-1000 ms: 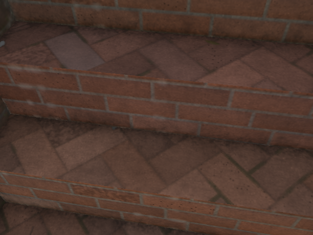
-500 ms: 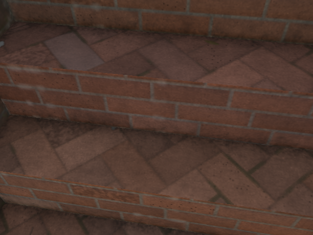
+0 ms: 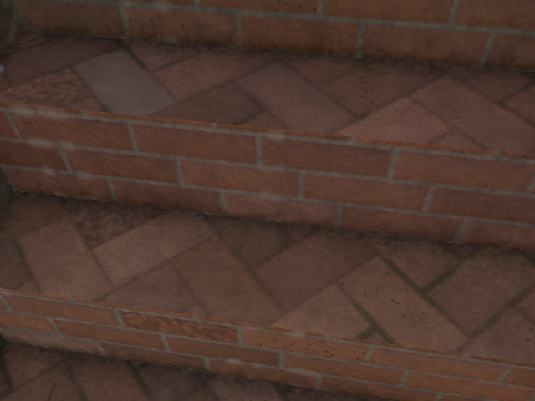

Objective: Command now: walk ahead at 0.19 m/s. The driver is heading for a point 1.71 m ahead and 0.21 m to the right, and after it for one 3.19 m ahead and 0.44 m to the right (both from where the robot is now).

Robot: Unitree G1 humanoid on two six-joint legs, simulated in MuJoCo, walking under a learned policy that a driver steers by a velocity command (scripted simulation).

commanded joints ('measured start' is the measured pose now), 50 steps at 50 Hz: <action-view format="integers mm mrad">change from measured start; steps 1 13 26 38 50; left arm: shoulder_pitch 27 93 165 94 94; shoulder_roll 101 94 68 136 61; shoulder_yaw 24 43 45 104 87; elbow -25 5 18 -83 -94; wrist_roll -2 4 4 5 16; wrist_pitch -3 19 28 89 132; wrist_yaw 6 5 10 36 28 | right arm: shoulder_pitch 28 94 150 165 127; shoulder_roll -96 -91 -70 -46 -127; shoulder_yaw -25 -38 -43 -70 -72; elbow -25 16 48 -53 -111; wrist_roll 4 7 6 -20 -28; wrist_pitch -3 20 29 75 61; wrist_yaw -7 -16 -22 -48 -44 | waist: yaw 1 -2 -7 -20 3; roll -7 0 -2 -151 99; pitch -33 8 44 -27 -23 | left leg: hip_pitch -10 -41 -70 -150 -279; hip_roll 157 147 143 19 396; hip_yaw -100 -105 -108 48 -269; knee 14 29 24 594 31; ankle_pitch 292 206 133 -201 360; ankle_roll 6 4 7 5 257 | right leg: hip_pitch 25 -16 -46 -277 -279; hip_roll -141 -129 -121 -279 68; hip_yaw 92 94 98 189 272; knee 8 28 19 133 945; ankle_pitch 240 129 70 453 -383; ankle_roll -8 -13 -24 -224 -23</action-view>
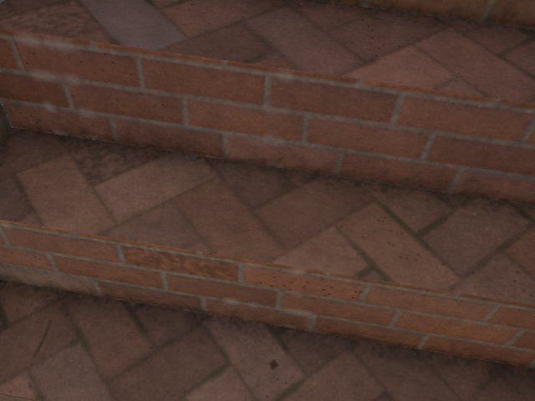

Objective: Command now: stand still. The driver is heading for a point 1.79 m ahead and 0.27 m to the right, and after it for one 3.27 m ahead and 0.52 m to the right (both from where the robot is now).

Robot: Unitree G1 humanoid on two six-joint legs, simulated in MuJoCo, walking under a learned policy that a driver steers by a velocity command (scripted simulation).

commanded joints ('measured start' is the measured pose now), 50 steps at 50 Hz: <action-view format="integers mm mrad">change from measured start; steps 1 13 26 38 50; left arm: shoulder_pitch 86 153 20 -24 -16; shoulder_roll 47 13 5 36 63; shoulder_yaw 9 -40 -36 -47 -50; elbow -2 75 49 65 113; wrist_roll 4 -4 -20 -29 -26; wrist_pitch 2 -120 -164 -167 -154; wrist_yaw -7 -18 -24 -27 -28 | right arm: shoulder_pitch -79 -71 -170 -182 -161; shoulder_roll -113 -92 -60 -88 -110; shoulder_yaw -2 9 10 22 24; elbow -67 41 98 129 174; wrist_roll -16 31 19 23 24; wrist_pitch -8 -63 -96 -109 -95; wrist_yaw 2 37 46 42 41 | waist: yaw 69 29 -5 6 4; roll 88 118 33 35 30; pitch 6 -33 -50 -126 -107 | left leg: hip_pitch -166 86 214 251 228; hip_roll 289 149 98 134 133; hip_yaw -283 -260 -163 -175 -173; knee -378 -497 -405 -371 -345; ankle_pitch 293 6 328 602 540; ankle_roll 178 40 32 19 19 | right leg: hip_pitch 67 404 278 359 343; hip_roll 36 -86 -96 -127 -125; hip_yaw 159 89 96 101 98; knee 223 -658 -704 -690 -667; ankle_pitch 35 345 412 588 544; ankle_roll -17 -26 -21 -18 -22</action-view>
